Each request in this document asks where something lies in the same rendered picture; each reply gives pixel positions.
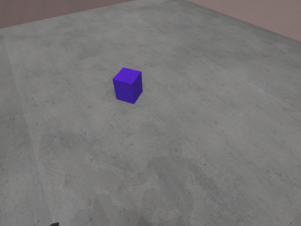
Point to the carton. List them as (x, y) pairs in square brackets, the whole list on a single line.
[(128, 85)]

